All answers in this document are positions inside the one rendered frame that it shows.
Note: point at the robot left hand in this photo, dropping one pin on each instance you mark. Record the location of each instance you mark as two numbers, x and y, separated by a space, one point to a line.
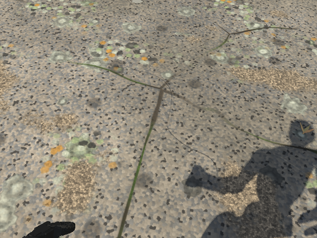
52 230

